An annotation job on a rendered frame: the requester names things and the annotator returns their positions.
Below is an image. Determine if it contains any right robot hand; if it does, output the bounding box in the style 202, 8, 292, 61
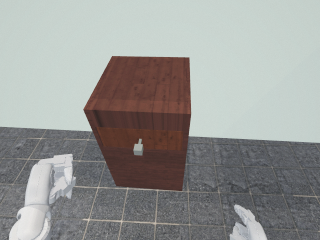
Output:
230, 204, 268, 240

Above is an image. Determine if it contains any drawer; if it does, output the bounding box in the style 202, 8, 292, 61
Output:
96, 127, 184, 151

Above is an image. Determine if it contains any handle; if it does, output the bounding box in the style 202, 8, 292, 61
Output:
133, 138, 144, 156

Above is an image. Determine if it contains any robot left forearm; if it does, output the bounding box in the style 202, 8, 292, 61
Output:
9, 204, 52, 240

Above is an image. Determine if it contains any left robot hand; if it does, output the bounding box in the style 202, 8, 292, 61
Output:
24, 154, 76, 207

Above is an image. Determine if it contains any cabinet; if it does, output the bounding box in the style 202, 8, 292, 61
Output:
83, 56, 191, 191

